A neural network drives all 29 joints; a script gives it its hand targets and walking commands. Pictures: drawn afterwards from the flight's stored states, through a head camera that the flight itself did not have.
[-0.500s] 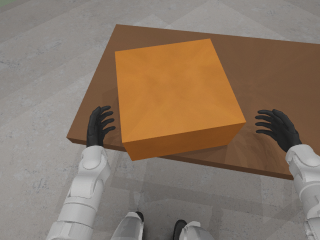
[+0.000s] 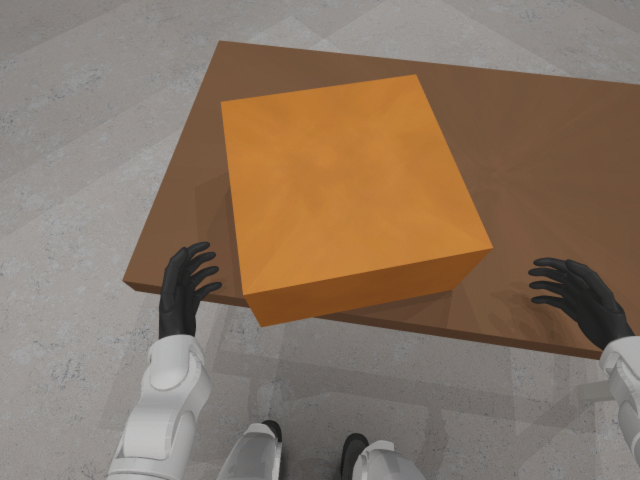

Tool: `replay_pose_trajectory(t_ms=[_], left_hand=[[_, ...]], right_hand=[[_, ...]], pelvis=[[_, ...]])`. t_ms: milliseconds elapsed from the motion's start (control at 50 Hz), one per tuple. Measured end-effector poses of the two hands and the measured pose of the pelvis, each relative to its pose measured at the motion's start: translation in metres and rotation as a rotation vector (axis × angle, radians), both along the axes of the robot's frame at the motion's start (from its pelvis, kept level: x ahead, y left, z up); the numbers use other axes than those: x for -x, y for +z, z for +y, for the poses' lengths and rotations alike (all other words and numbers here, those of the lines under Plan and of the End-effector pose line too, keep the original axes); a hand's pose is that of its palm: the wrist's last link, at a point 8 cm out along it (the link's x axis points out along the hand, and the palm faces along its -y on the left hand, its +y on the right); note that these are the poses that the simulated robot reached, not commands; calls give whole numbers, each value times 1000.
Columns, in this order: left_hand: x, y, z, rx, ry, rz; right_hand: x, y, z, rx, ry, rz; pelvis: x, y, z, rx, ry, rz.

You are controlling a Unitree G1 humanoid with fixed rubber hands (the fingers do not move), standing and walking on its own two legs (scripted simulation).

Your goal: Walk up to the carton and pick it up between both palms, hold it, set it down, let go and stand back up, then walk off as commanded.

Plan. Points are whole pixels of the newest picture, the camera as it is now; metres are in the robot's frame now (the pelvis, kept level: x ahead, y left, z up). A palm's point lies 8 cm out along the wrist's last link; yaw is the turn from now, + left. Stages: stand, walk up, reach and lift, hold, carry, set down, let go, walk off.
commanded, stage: set down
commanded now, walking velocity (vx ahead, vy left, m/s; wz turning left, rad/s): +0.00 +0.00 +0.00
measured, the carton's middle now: (340, 198) +0.49 +0.02 -0.03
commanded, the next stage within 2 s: none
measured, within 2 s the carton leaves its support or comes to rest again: neither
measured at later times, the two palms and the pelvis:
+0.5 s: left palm (168, 345) +0.25 +0.19 +0.02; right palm (628, 370) +0.28 -0.31 +0.00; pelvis +0.01 +0.00 +0.01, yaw +0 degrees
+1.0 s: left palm (171, 349) +0.25 +0.19 +0.02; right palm out of the picture +0.23 -0.32 -0.01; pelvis +0.03 +0.00 +0.01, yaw +1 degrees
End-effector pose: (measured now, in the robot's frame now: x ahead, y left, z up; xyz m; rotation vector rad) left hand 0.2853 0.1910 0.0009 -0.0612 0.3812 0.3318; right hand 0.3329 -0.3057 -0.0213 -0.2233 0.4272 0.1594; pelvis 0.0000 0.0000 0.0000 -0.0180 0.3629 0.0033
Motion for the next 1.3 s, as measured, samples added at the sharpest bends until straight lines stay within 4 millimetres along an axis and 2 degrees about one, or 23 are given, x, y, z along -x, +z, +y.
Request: replay_pose_trajectory(t_ms=[220,420,740,960,1100,1300], left_hand=[[19,10,1,-2,5,0],[34,17,-1,6,5,-9],[28,29,-6,6,-17,-33],[34,17,-6,-3,-30,20],[39,9,-1,4,-22,48],[40,7,4,11,-26,52]], right_hand=[[20,8,-4,4,1,11],[48,16,-10,-2,-25,35],[75,15,-4,-53,-78,78],[98,13,-12,-41,-120,112],[109,7,-4,-58,-145,129],[112,0,13,-80,-173,147]], pelvis=[[-4,6,2,2,3,-44],[-7,10,1,1,6,-108],[-17,13,0,-1,9,-186],[-30,15,-1,-3,12,-210],[-33,15,-1,-3,12,-208],[-33,15,1,-1,13,-217]])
